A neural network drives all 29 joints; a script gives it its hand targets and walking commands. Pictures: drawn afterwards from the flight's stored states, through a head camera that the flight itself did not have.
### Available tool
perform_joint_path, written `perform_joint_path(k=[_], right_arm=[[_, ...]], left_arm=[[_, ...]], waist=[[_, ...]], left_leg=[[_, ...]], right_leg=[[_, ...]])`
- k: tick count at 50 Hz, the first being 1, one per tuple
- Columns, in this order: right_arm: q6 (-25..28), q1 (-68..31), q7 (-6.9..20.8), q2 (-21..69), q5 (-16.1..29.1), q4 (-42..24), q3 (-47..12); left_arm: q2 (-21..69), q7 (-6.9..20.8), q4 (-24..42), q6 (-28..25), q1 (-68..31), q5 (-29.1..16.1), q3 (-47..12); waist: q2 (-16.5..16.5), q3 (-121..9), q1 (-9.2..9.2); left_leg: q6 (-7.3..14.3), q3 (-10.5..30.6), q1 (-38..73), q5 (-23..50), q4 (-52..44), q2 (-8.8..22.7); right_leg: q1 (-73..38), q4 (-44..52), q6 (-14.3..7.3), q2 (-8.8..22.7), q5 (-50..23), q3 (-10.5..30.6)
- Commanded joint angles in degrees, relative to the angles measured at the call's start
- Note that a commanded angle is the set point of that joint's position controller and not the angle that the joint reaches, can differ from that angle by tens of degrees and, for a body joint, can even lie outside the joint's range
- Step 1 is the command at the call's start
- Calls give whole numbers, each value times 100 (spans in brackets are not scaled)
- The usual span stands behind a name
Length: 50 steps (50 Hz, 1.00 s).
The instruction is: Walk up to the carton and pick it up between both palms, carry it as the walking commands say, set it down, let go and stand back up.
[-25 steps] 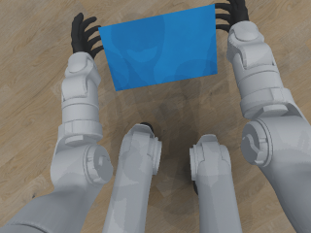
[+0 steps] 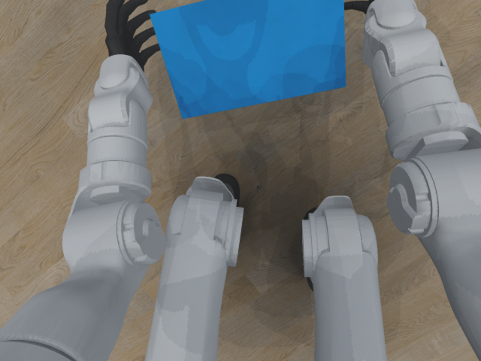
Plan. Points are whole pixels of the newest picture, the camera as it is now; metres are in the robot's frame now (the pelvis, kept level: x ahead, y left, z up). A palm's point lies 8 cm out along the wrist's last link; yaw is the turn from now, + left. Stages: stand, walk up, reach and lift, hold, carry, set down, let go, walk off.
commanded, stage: set down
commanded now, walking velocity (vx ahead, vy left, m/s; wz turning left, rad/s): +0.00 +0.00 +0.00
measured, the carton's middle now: (252, 45) +0.52 +0.09 -0.27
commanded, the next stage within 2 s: none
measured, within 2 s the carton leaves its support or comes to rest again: rests again in 1.98 s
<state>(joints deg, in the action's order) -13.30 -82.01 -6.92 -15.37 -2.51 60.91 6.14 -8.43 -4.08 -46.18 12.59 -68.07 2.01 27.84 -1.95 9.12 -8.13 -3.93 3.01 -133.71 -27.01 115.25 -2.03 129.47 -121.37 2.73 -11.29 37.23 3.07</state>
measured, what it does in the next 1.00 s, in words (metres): stands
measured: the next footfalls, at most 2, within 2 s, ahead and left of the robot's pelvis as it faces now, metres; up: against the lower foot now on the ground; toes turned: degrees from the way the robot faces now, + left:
none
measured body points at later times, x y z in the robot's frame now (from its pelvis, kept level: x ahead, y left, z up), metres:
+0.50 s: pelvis -0.01 +0.00 -0.02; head +0.36 +0.01 +0.24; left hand +0.48 +0.26 -0.19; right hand +0.57 -0.07 -0.19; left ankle +0.13 +0.13 -0.36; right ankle +0.08 -0.11 -0.36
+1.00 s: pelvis +0.00 +0.00 -0.02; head +0.37 +0.01 +0.23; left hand +0.49 +0.26 -0.20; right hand +0.58 -0.07 -0.20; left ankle +0.13 +0.13 -0.36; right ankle +0.08 -0.11 -0.36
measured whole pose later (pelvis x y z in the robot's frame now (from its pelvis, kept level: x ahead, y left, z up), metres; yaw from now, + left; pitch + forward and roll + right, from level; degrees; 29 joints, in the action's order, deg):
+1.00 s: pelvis +0.00 +0.00 -0.02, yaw +0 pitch +41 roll +3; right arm -10.4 -88.1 -3.4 -16.6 -4.3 66.1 8.3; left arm -13.6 2.1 -55.1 10.7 -74.6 1.7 28.1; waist -2.2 16.7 -8.9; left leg -3.5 1.3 -132.2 -28.2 119.8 0.3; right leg 129.4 -126.5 -0.1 -8.0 37.4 1.3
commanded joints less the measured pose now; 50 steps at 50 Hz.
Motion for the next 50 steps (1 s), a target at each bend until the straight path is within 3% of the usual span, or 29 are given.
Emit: perform_joint_path(k=[1, 8, 25, 50], right_arm=[[425, -2869, 1448, 5199, 636, -877, -1501], [554, -2852, 1332, 5105, 800, -910, -1697], [498, -2995, 1442, 4636, 565, -312, -1235], [393, -2300, 1567, 4340, 94, 256, -800]], left_arm=[[3659, 1472, 599, -276, -3807, -530, -2218], [3514, 1461, 702, -442, -3875, -728, -2237], [3350, 1492, 189, -420, -4000, -621, -1849], [3098, 1644, -389, -358, -3315, -288, -1292]], waist=[[-898, -6184, -634], [-885, -6283, -682], [-837, -5140, -572], [-893, -4027, -392]], left_leg=[[236, -804, 3816, 2364, -234, -221], [229, -746, 3840, 2746, -24, -204], [289, -721, 3441, 1982, -12, -124], [297, -682, 2744, 1685, 85, -95]], right_leg=[[-2111, 1095, -221, 167, -2047, -479], [-2456, 902, -228, 200, -2605, -325], [-1936, 900, -353, 269, -1614, -266], [-1757, 873, -419, 362, -1519, -132]])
